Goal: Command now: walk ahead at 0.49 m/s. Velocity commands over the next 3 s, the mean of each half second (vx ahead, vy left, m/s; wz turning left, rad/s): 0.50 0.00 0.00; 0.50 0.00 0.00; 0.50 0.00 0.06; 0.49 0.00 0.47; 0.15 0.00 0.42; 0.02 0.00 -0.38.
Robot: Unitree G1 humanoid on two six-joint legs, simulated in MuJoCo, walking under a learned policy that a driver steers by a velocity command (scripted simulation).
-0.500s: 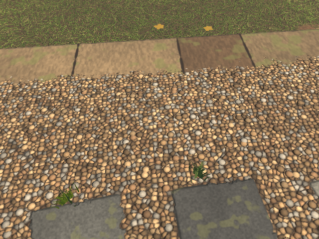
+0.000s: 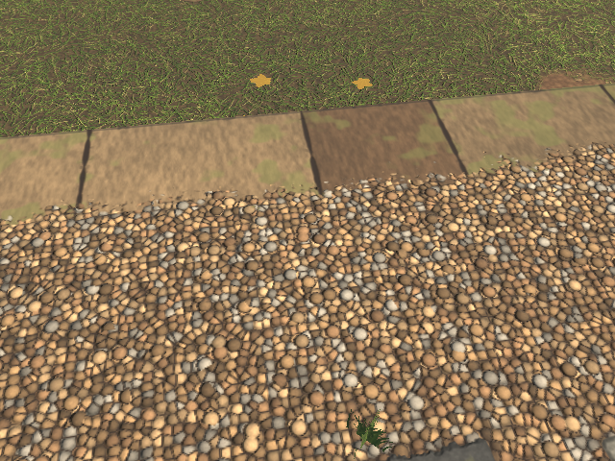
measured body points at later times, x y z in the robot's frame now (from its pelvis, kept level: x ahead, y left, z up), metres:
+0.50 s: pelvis +0.27 -0.08 +0.00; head +0.29 -0.10 +0.45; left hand +0.33 +0.18 -0.12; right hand +0.36 -0.35 -0.14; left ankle +0.28 +0.08 -0.66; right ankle +0.29 -0.17 -0.74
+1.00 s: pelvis +0.55 -0.01 -0.01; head +0.57 +0.00 +0.44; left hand +0.59 +0.25 -0.15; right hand +0.66 -0.27 -0.13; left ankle +0.60 +0.07 -0.74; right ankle +0.46 -0.16 -0.65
